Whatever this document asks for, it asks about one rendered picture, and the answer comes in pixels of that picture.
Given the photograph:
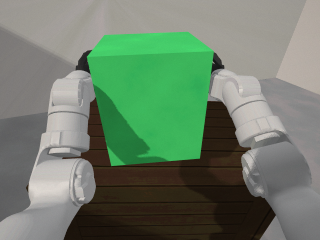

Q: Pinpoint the robot left hand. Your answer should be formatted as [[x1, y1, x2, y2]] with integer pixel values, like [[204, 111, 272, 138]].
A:
[[75, 50, 95, 91]]

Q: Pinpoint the carton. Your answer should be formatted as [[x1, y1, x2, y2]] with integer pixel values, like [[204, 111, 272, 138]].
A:
[[87, 32, 214, 166]]

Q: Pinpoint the robot right hand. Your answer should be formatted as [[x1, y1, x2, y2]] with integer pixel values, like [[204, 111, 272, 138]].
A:
[[208, 52, 225, 93]]

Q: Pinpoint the pedestal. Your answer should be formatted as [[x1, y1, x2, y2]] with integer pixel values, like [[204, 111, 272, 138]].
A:
[[26, 97, 276, 240]]

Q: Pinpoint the left robot forearm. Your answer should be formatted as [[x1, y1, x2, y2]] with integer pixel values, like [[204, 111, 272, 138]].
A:
[[28, 70, 95, 200]]

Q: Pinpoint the right robot upper arm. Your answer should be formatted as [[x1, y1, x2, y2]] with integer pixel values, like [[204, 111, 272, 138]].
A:
[[241, 141, 320, 240]]

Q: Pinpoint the right robot forearm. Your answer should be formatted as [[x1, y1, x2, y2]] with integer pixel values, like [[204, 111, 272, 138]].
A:
[[209, 69, 312, 184]]

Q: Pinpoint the left robot upper arm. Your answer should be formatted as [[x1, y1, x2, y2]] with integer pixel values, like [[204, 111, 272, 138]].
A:
[[0, 158, 96, 240]]

